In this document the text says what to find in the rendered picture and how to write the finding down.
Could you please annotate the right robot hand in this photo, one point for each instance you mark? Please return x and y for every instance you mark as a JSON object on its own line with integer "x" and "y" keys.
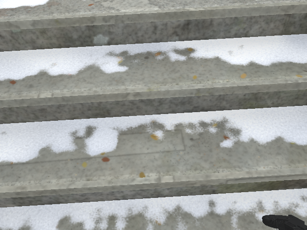
{"x": 280, "y": 222}

